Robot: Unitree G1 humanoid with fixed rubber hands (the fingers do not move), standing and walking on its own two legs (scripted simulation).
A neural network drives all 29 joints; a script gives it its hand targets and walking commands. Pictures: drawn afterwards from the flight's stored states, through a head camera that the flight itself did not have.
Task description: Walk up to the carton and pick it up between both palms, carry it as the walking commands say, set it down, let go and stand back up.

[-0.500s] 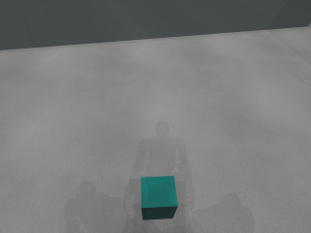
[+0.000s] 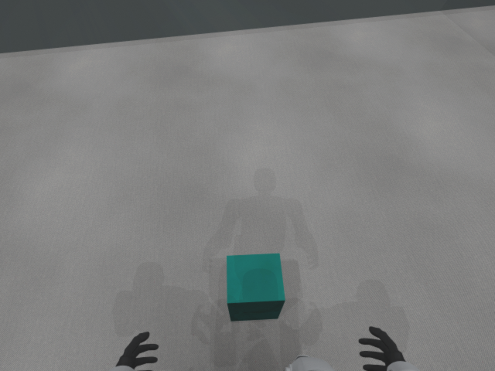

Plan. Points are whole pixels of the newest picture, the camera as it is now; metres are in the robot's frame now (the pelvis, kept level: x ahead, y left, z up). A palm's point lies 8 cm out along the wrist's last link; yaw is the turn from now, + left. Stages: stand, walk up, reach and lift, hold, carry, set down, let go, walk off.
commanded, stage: reach and lift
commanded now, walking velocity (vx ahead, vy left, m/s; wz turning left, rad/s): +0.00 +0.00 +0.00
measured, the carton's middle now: (253, 289) +0.41 -0.03 -0.62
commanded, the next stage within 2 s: none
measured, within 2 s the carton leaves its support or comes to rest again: neither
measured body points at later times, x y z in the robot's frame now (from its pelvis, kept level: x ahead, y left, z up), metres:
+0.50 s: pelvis -0.05 -0.01 -0.04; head +0.11 +0.00 +0.38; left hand +0.19 +0.20 -0.17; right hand +0.18 -0.22 -0.16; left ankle -0.04 +0.10 -0.72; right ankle +0.02 -0.15 -0.72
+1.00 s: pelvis -0.08 -0.04 -0.07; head +0.13 -0.04 +0.32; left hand +0.31 +0.16 -0.18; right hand +0.30 -0.22 -0.19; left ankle -0.04 +0.10 -0.72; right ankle +0.02 -0.15 -0.72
